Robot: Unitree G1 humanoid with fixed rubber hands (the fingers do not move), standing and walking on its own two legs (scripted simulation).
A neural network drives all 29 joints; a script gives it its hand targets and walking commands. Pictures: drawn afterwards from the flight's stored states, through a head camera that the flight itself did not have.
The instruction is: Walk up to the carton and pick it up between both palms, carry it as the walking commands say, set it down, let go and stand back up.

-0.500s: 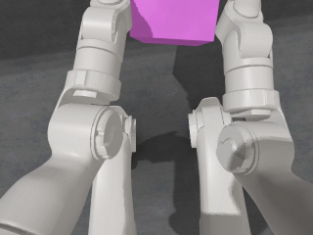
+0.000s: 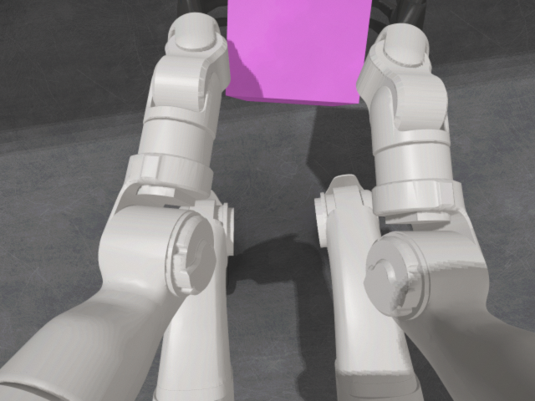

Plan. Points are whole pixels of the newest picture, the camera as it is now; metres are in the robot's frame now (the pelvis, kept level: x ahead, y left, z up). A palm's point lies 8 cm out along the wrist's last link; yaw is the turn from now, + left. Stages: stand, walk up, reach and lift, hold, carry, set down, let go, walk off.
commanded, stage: reach and lift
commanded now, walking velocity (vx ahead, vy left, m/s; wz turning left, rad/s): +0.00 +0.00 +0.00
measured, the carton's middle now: (295, 41) +0.54 -0.05 -0.16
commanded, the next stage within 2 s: none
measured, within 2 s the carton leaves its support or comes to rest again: neither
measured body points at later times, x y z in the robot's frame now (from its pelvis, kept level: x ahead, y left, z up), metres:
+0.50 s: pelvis -0.01 +0.00 +0.05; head +0.28 -0.03 +0.38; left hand +0.53 +0.06 -0.01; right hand +0.50 -0.16 +0.00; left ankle +0.15 +0.15 -0.47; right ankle +0.17 -0.16 -0.47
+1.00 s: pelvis +0.00 +0.00 +0.10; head +0.25 -0.02 +0.47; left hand +0.51 +0.07 +0.06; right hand +0.48 -0.15 +0.07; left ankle +0.15 +0.15 -0.47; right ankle +0.17 -0.16 -0.47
